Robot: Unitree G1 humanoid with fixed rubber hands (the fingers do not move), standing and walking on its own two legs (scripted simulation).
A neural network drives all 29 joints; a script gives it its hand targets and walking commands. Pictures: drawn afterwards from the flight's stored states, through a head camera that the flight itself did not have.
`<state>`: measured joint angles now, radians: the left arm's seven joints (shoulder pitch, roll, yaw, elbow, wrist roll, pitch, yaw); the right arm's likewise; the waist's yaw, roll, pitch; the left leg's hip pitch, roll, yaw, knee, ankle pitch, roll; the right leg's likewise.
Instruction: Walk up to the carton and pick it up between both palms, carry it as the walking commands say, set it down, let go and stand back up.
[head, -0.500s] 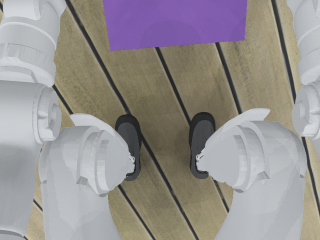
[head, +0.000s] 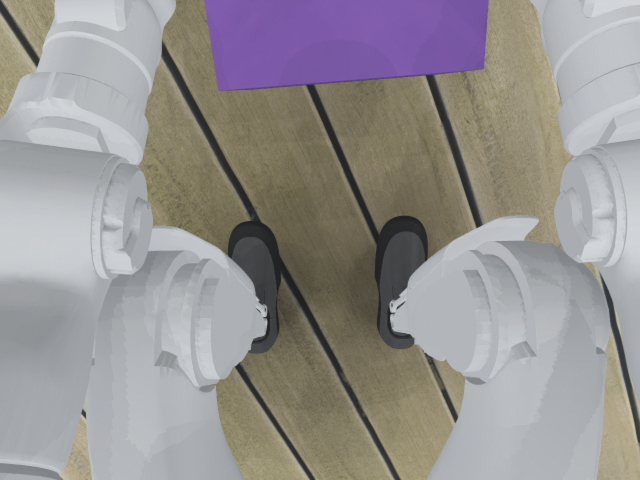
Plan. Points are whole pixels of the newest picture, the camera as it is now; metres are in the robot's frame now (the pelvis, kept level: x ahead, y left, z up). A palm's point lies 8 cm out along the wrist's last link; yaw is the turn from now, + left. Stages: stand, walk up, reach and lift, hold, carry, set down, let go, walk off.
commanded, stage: reach and lift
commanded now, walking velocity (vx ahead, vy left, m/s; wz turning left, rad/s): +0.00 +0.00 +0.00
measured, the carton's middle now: out of the picture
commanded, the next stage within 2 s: none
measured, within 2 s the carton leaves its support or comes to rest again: leaves its support in 0.88 s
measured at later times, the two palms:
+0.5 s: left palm out of the picture +0.56 +0.14 -0.19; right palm out of the picture +0.56 -0.19 -0.18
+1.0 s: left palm out of the picture +0.54 +0.14 -0.16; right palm out of the picture +0.55 -0.18 -0.15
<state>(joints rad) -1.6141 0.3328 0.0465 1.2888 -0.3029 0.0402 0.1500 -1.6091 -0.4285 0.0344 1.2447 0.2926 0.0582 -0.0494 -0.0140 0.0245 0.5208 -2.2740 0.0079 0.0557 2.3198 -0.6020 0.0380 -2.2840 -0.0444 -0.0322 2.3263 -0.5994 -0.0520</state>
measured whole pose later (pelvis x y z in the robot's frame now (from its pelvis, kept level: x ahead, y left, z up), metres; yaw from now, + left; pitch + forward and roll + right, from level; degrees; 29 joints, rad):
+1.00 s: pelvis +0.00 +0.01 +0.00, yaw -2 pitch +28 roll +1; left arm -1.47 0.32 0.06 1.10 -0.32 0.16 0.19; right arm -1.53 -0.39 0.06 1.09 0.27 0.18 -0.15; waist 0.01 0.03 0.52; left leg -2.18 -0.07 0.01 2.34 -0.64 -0.03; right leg -2.22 0.02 -0.01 2.33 -0.60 -0.02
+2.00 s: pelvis -0.04 +0.01 +0.07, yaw -3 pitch +26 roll +1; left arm -1.45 0.19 0.31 0.72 -0.06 0.42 0.34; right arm -1.51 -0.28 -0.20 0.78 0.04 0.41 -0.22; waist 0.01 0.00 0.52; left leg -2.03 -0.06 0.01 2.09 -0.51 -0.02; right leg -2.06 0.04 0.01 2.08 -0.47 0.00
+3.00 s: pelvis -0.06 +0.01 +0.17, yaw -3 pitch +18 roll +1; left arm -1.30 0.13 0.35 0.61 -0.01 0.49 0.33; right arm -1.36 -0.20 -0.22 0.67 0.02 0.47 -0.25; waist 0.01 0.00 0.52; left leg -1.63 -0.07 0.00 1.77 -0.46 -0.01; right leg -1.65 0.04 0.03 1.76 -0.42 0.00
